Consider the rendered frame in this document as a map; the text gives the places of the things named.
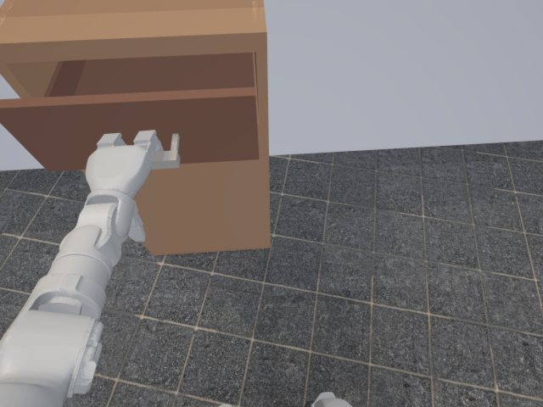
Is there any left robot upper arm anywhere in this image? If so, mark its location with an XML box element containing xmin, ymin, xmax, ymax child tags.
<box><xmin>0</xmin><ymin>309</ymin><xmax>104</xmax><ymax>407</ymax></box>

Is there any right robot shin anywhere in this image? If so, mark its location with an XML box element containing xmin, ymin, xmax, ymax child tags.
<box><xmin>313</xmin><ymin>392</ymin><xmax>335</xmax><ymax>404</ymax></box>

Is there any drawer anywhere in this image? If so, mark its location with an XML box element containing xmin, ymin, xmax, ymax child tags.
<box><xmin>0</xmin><ymin>53</ymin><xmax>259</xmax><ymax>171</ymax></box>

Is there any robot left forearm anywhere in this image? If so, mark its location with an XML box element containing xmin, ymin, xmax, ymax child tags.
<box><xmin>0</xmin><ymin>189</ymin><xmax>135</xmax><ymax>365</ymax></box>

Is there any handle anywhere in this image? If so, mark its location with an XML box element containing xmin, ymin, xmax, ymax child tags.
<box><xmin>101</xmin><ymin>134</ymin><xmax>180</xmax><ymax>170</ymax></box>

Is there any cabinet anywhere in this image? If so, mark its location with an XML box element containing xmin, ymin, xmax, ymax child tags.
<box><xmin>0</xmin><ymin>0</ymin><xmax>271</xmax><ymax>256</ymax></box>

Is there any left robot hand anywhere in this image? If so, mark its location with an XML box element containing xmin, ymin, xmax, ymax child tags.
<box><xmin>86</xmin><ymin>130</ymin><xmax>164</xmax><ymax>242</ymax></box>

